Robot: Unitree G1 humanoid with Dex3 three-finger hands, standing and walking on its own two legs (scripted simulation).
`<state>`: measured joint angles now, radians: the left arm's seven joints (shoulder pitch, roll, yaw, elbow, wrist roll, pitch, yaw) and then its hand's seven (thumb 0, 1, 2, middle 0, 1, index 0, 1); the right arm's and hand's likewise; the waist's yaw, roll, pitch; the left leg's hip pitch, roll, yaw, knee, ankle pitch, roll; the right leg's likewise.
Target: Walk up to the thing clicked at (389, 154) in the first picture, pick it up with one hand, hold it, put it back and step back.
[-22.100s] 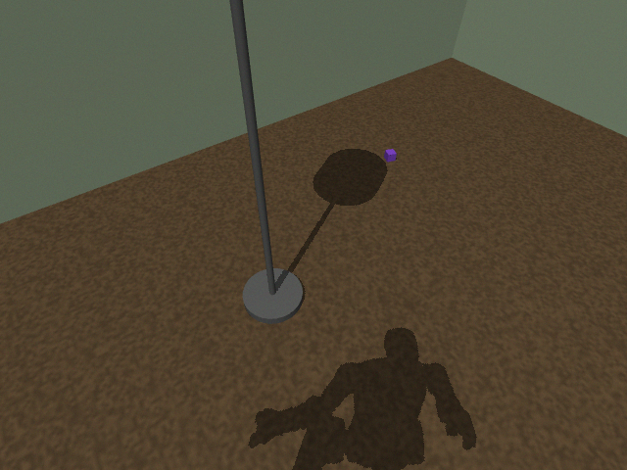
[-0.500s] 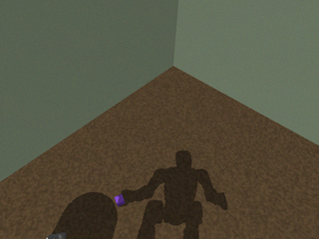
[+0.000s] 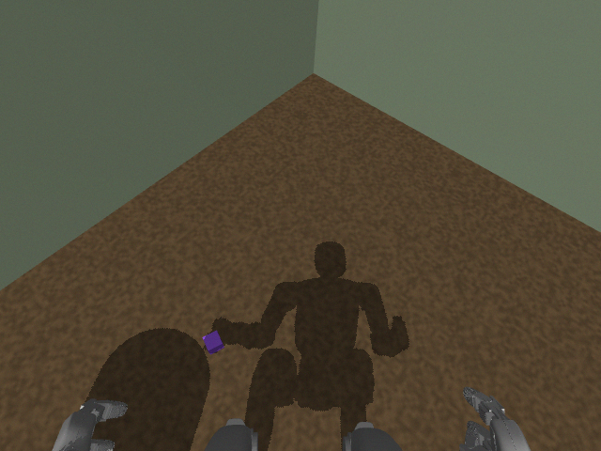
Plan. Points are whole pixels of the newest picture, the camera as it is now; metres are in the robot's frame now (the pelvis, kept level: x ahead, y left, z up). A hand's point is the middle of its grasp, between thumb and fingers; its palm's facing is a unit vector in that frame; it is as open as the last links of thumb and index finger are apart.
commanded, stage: rise first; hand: left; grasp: from above
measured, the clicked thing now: (213, 342) +0.44 +0.25 -0.69
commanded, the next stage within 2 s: none
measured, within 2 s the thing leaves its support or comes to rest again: neither
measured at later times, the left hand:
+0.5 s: hand (125, 448) +0.15 +0.29 -0.25, palm faces -0.30 -0.69 -0.66, open 12.2 cm
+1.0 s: hand (162, 377) +0.30 +0.30 -0.43, palm faces -0.34 -0.17 -0.93, open 11.5 cm
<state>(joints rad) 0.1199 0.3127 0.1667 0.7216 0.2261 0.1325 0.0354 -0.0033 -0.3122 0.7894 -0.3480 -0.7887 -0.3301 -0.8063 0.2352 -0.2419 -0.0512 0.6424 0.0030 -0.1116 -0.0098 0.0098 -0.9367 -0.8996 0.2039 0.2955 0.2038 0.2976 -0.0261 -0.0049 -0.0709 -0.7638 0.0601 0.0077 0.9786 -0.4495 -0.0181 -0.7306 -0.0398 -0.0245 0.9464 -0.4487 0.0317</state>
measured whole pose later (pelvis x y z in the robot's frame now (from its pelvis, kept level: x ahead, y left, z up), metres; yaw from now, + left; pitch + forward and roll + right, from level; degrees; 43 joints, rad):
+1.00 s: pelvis -0.09 -0.01 -0.29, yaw -3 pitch +33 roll -3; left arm -0.62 0.54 0.15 1.16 0.97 0.03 0.43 0.00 -0.13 0.66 -0.45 -0.73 -0.46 -0.72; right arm 0.09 -0.25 -0.03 0.80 -0.08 -0.14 0.07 0.01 -0.91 -0.89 0.20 0.30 0.20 0.30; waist -0.08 0.00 -0.13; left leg -2.04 0.07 -0.10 2.09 -0.64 -0.04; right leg -2.00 -0.01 -0.02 2.06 -0.65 0.02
